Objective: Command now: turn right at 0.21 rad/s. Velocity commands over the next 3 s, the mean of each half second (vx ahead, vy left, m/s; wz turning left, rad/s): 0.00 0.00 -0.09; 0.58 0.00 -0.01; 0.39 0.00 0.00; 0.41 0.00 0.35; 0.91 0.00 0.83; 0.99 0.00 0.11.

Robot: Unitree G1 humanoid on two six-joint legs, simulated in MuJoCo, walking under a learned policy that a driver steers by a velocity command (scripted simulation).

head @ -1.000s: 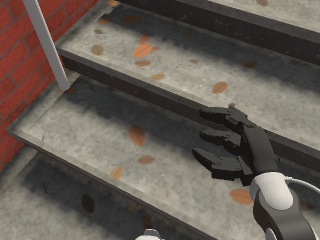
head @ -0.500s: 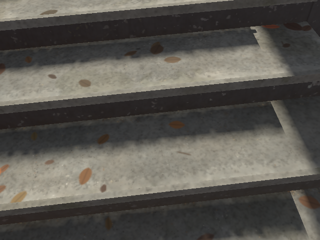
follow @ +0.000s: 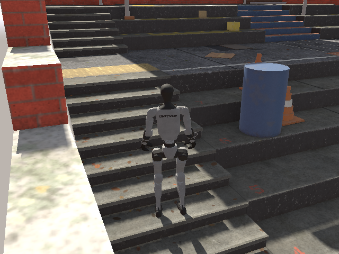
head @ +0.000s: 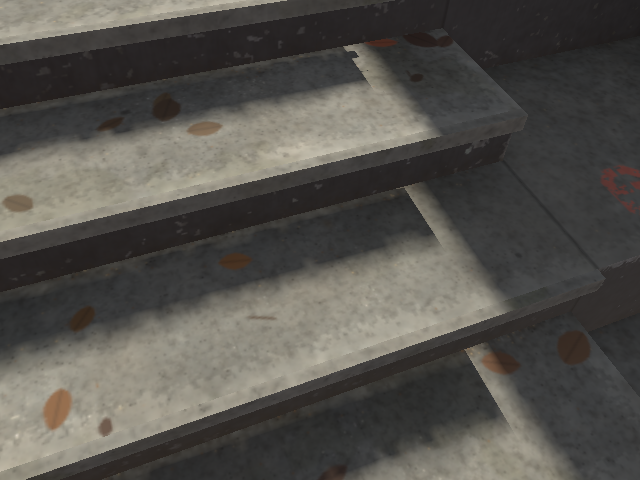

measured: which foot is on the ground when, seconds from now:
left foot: down 0.00-0.60, up 0.62-0.74, down 0.76-1.00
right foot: down 0.00-0.00, up 0.02-0.32, down 0.34-0.76, up 0.78-1.00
